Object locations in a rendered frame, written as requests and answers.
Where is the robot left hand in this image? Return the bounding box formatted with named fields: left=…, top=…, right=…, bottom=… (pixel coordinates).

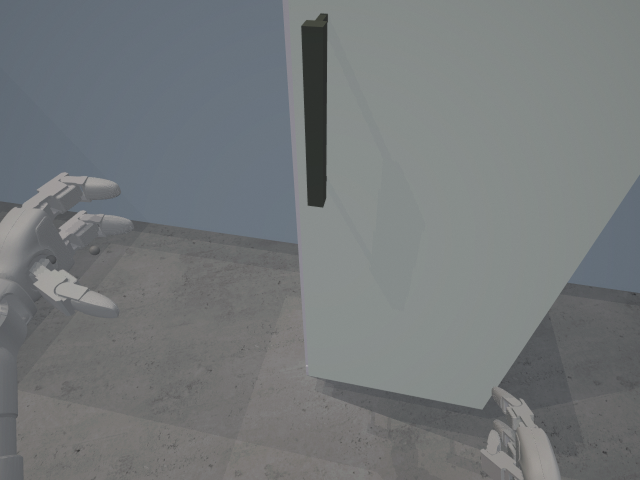
left=0, top=172, right=134, bottom=318

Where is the robot left forearm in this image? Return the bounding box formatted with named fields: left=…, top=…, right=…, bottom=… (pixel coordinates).
left=0, top=277, right=37, bottom=480

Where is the robot right hand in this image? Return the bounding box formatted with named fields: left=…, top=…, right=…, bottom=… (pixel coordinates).
left=481, top=386, right=561, bottom=480

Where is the handle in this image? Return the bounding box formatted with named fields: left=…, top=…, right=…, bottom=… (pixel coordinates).
left=301, top=13, right=328, bottom=208

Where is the fridge door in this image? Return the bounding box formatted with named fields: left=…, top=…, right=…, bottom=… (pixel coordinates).
left=288, top=0, right=640, bottom=409

